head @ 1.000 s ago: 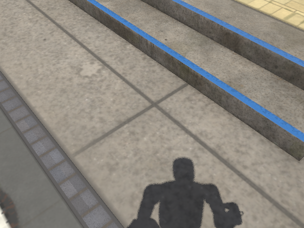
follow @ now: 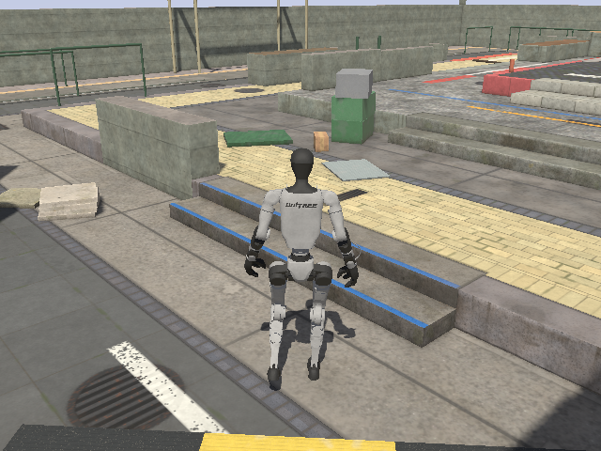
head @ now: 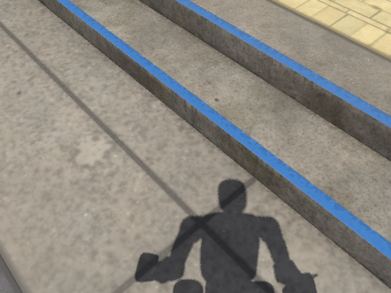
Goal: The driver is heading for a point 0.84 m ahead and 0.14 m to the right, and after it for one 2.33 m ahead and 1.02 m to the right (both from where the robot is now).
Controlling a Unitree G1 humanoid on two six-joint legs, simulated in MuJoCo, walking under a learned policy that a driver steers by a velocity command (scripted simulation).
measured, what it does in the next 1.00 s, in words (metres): walks ahead, turning right: left foot, then right foot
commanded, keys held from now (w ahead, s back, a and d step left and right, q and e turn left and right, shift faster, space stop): w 0.36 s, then w+e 0.64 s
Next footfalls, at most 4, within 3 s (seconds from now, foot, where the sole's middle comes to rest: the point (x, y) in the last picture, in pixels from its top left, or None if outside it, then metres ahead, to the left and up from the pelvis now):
0.40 left None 0.38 0.16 -0.77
0.90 right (230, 253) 0.60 -0.07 -0.77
1.36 left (211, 186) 0.88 -0.01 -0.77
1.78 right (252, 228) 0.70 -0.16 -0.77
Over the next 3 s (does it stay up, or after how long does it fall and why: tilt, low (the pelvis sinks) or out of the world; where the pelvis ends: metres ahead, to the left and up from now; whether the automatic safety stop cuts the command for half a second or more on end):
stays up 0.72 -0.06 0.01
